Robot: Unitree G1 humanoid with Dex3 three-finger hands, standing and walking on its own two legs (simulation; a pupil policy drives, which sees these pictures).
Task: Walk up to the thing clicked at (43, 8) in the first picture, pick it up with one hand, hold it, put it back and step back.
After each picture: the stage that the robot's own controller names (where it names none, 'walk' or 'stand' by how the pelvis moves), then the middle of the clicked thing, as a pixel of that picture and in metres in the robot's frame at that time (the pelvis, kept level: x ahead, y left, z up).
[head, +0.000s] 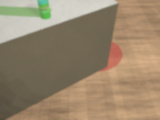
stand; (44, 8) +0.94 +0.24 +0.00
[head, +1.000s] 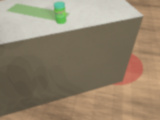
rise first; (60, 13) +0.89 +0.17 +0.01
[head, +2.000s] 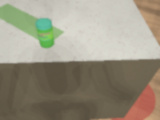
walk; (45, 33) +0.58 +0.19 +0.03
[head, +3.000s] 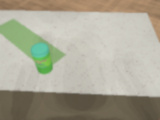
stand; (42, 59) +0.47 +0.18 +0.02
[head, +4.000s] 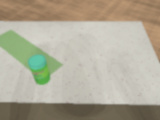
stand; (40, 70) +0.45 +0.19 +0.00
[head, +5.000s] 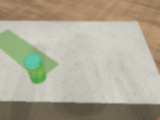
stand; (35, 69) +0.45 +0.21 -0.01
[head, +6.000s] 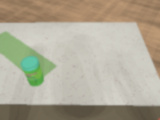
stand; (33, 71) +0.44 +0.22 -0.01
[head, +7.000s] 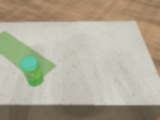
stand; (32, 71) +0.44 +0.22 +0.00
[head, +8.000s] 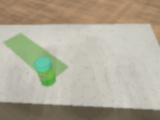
rise first; (45, 72) +0.44 +0.20 +0.00
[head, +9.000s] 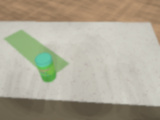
go down; (46, 68) +0.46 +0.20 +0.00
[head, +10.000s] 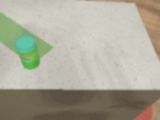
go down; (28, 53) +0.47 +0.18 +0.02
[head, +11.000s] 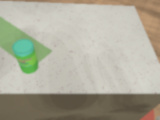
go down; (26, 57) +0.46 +0.19 +0.03
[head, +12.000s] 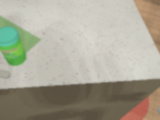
close in; (11, 47) +0.46 +0.20 +0.06
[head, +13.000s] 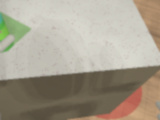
lift; out of the picture +0.50 +0.21 +0.08
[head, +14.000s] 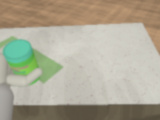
lift; (24, 63) +0.33 +0.17 +0.20
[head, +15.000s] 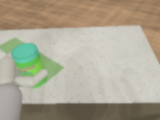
hold; (30, 66) +0.33 +0.16 +0.18
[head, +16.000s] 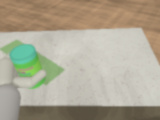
hold; (29, 67) +0.33 +0.17 +0.18
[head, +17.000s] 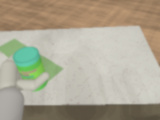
hold; (32, 69) +0.33 +0.16 +0.17
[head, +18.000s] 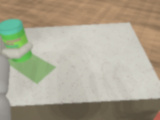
crouch; (16, 41) +0.42 +0.20 +0.20
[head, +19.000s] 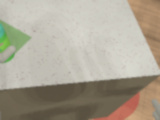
lower; out of the picture +0.48 +0.21 +0.06
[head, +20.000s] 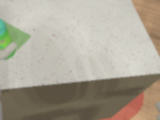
lower; out of the picture +0.48 +0.21 +0.08
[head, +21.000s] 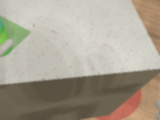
lower; out of the picture +0.49 +0.21 +0.08
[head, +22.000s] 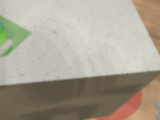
lower; out of the picture +0.49 +0.21 +0.08
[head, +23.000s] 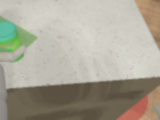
draw back; (9, 42) +0.47 +0.20 +0.07
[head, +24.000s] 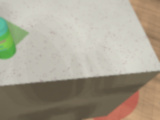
rise; (0, 39) +0.48 +0.20 +0.07
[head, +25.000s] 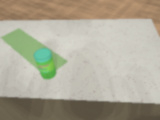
sink last; (45, 64) +0.46 +0.19 +0.04
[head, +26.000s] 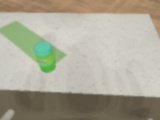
stand; (45, 57) +0.48 +0.18 +0.03
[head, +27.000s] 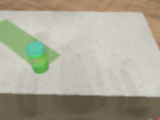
stand; (38, 58) +0.47 +0.19 +0.04
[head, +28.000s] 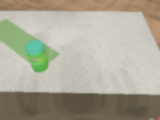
stand; (37, 56) +0.47 +0.19 +0.04
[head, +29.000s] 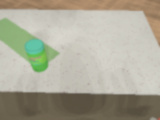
stand; (37, 56) +0.47 +0.19 +0.05
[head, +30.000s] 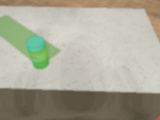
stand; (38, 53) +0.48 +0.18 +0.05
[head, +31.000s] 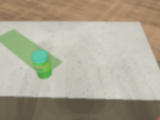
walk; (42, 64) +0.48 +0.19 +0.00
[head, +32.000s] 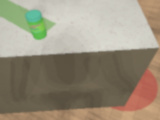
walk; (36, 25) +0.62 +0.22 +0.02
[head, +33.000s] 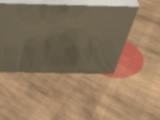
walk; out of the picture +0.98 +0.18 +0.02
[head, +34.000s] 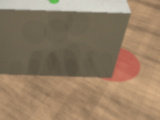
stand; out of the picture +1.09 +0.20 +0.01
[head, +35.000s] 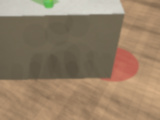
stand; out of the picture +1.09 +0.23 +0.00
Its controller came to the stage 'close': yes
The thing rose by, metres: 0.21
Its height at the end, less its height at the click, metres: +0.00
